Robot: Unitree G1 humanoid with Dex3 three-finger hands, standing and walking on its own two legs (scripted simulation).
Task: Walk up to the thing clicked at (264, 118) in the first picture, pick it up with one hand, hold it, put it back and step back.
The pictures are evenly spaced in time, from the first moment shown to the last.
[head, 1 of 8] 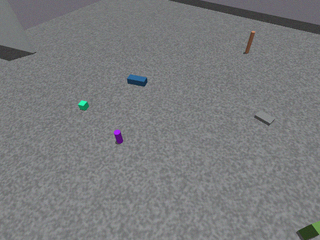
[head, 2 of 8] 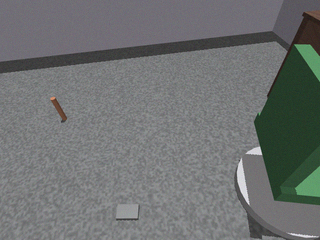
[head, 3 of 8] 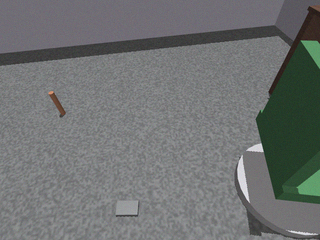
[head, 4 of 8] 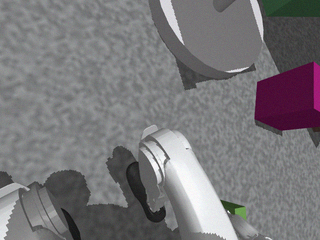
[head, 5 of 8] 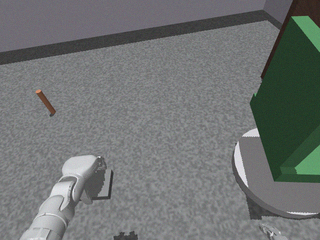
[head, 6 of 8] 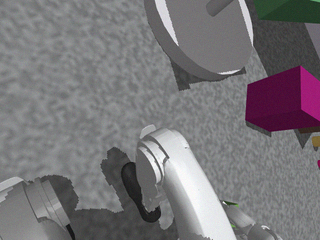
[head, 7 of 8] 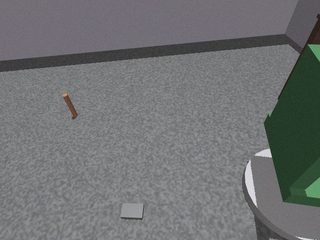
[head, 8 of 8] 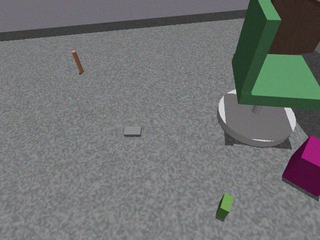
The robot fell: no
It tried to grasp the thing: yes
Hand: left
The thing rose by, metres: 0.69
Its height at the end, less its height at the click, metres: +0.00
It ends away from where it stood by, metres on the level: 0.02
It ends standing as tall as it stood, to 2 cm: yes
